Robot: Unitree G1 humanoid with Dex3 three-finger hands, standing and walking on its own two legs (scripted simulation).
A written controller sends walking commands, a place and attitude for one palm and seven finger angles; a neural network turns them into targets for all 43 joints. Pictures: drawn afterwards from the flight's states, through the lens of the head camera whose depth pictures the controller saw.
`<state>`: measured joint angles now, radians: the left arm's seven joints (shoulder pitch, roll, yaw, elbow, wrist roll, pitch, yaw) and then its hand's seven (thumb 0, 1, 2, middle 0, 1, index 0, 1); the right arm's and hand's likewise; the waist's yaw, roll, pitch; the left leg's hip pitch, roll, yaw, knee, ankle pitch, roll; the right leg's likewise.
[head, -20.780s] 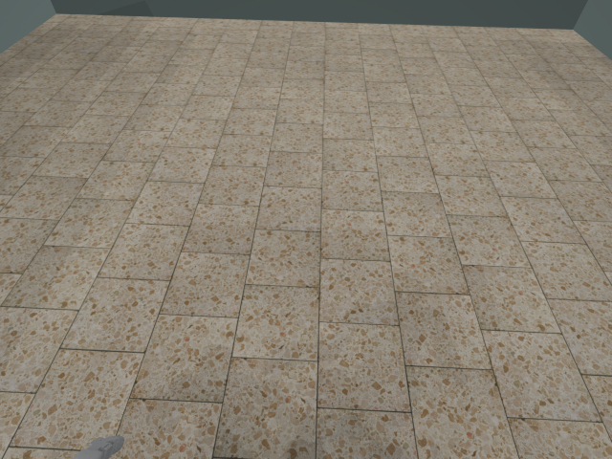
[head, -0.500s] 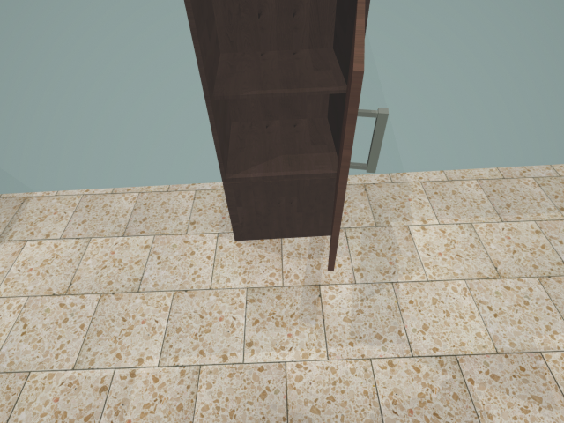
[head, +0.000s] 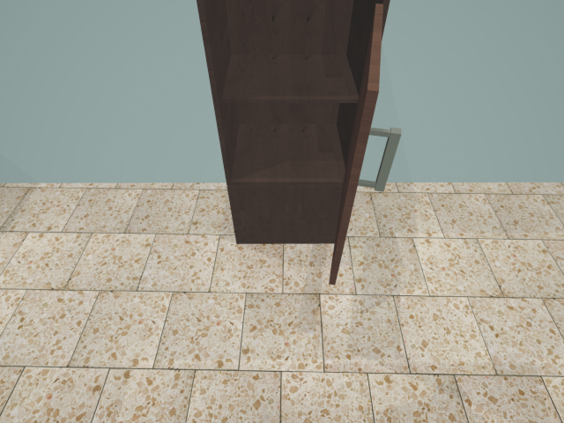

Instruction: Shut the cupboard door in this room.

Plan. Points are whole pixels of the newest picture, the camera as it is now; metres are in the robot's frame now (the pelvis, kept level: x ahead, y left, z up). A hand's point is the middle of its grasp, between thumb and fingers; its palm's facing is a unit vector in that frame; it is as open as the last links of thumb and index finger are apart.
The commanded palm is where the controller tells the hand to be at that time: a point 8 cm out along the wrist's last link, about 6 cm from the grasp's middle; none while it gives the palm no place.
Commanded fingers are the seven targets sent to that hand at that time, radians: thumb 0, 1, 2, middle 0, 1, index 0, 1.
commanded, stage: stand and wait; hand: left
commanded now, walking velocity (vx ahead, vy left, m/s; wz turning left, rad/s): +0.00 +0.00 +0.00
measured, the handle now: (376, 160) +0.59 -0.15 +0.04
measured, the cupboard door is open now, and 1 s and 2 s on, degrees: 77 77 77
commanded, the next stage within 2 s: turn or walk to find it in 0.94 s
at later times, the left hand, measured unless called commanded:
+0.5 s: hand out of the picture -0.02 +0.17 -0.18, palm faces +0.03 -0.98 -0.18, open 7.4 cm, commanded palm none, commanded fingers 0.00 0.90 0.90 -0.20 -0.30 -0.20 -0.30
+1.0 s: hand out of the picture -0.01 +0.18 -0.18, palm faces +0.02 -0.98 -0.17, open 7.4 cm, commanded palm none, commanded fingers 0.00 0.90 0.90 -0.20 -0.30 -0.20 -0.30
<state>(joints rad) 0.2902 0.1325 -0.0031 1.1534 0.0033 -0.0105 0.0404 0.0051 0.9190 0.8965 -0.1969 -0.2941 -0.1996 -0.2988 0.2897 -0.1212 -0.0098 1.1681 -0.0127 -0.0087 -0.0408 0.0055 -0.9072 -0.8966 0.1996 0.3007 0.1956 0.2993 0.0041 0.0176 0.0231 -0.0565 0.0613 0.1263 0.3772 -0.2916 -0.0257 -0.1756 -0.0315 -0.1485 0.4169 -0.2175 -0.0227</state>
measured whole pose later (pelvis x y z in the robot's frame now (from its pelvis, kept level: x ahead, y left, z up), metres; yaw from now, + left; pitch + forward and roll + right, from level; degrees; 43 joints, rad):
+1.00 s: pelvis +0.01 +0.02 +0.00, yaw +0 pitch -1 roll +0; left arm 0.30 0.13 0.00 1.15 0.01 -0.01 0.05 0.01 0.91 0.90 -0.20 -0.29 -0.20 -0.30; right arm 0.32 -0.11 -0.01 1.16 -0.01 -0.03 -0.04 0.01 -0.91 -0.90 0.20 0.30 0.20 0.30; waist 0.00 0.00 0.04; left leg -0.05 0.03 0.14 0.37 -0.31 0.01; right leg -0.18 -0.06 -0.13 0.42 -0.22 0.01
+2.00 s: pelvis +0.02 -0.01 -0.01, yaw +12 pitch -1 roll +1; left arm 0.24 0.15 0.01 1.08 0.01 -0.02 0.03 0.01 0.92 0.90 -0.20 -0.29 -0.20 -0.30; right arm 0.23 -0.18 -0.04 1.11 -0.02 0.01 -0.03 0.01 -0.91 -0.90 0.20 0.30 0.20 0.30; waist -0.01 0.05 0.04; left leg -0.16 0.06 0.04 0.48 -0.28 -0.03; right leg -0.20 -0.03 -0.10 0.52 -0.31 -0.03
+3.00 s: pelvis +0.01 +0.01 +0.00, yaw +10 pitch -1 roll +0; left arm 0.25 0.17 0.01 1.11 0.01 0.00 0.03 0.01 0.90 0.90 -0.20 -0.29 -0.20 -0.30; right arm 0.23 -0.15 -0.03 1.12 -0.01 0.00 -0.03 0.01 -0.91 -0.90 0.20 0.30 0.20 0.30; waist 0.00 0.00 0.05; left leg -0.15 0.04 0.08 0.47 -0.30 -0.02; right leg -0.20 -0.05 -0.09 0.50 -0.28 0.00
